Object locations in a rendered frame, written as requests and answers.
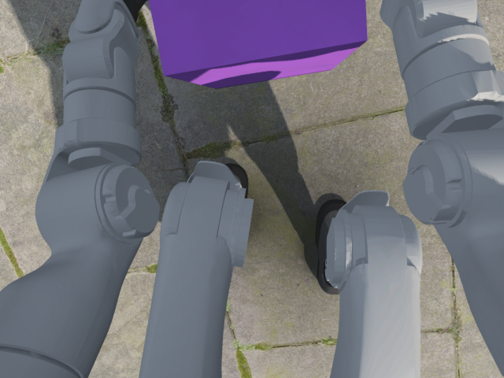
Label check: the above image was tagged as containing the left robot thigh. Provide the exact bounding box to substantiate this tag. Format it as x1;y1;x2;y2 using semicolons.
139;176;254;378

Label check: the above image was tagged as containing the robot left upper arm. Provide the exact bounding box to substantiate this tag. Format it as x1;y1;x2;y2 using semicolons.
0;162;160;378

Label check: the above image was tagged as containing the left robot forearm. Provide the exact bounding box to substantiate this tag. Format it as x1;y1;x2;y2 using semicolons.
35;0;142;226

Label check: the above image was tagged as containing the robot right upper arm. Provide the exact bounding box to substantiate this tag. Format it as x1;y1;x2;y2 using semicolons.
402;128;504;376

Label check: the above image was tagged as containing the right robot forearm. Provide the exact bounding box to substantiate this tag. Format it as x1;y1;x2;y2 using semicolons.
380;0;504;140

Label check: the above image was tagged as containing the carton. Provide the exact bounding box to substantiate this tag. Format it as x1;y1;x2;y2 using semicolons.
149;0;368;89

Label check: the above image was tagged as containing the right robot foot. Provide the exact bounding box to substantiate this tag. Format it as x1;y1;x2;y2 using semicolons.
315;199;346;295

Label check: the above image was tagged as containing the robot left hand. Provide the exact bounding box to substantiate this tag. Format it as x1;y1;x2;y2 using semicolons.
123;0;148;22

